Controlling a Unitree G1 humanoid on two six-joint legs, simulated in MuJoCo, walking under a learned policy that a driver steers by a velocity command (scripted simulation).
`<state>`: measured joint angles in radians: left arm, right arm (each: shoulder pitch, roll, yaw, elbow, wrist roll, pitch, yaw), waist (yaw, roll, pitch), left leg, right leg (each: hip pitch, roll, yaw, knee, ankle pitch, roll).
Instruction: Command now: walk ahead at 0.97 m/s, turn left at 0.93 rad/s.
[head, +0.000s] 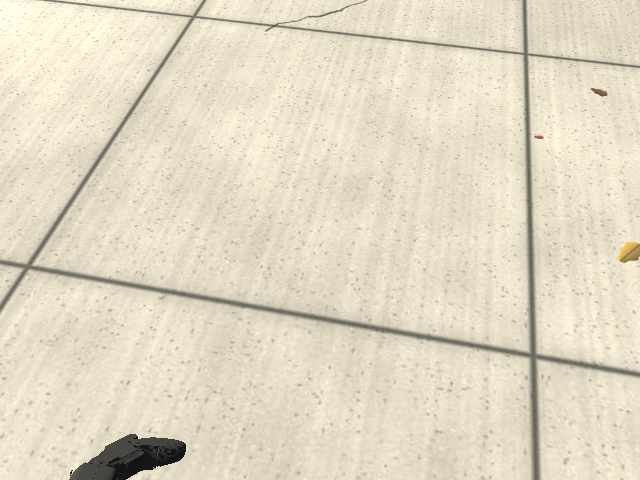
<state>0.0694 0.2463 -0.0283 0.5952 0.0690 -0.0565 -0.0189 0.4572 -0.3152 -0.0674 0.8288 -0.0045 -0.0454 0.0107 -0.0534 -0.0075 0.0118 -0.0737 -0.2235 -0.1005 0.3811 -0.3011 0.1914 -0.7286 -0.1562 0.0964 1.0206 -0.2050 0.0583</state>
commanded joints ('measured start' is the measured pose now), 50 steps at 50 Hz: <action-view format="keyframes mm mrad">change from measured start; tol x32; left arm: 1 -123 79 13 -85 -19 1 -12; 6 -121 128 27 -96 -33 -14 2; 10 573 326 117 69 -12 -25 72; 50 270 212 91 59 -27 -10 -12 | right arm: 1 -42 -156 -40 -77 8 -30 0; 23 -483 -24 90 -291 -39 -34 77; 30 36 -270 -13 -165 -97 -47 -25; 41 -300 -59 19 -113 35 -76 -36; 50 96 -119 32 -12 3 -50 -10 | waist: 1 -5 16 122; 9 276 63 -270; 11 119 -488 -473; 14 117 -28 -117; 21 32 -61 75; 31 -80 278 -318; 40 101 119 42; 50 148 -126 -535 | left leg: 1 -282 186 -251 -227 314 85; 8 -45 228 -295 252 948 -38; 11 -607 55 -86 1071 -200 -73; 20 -697 305 21 648 18 -146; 28 160 190 137 208 134 -146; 31 367 698 -759 -166 -589 -54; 38 13 493 9 -95 846 -54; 46 -52 405 193 86 921 -112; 50 -411 196 -85 1059 -423 -248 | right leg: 1 159 73 -118 -249 225 10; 9 939 122 -46 -438 -4 -71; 11 1206 -335 853 -738 -525 -199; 24 289 -8 146 -990 118 -246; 28 401 65 50 -453 533 -186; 30 40 191 -9 222 -288 -156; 37 7 94 -34 175 -119 -104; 47 694 230 -104 -518 438 -162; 50 1110 -226 440 -387 1467 -472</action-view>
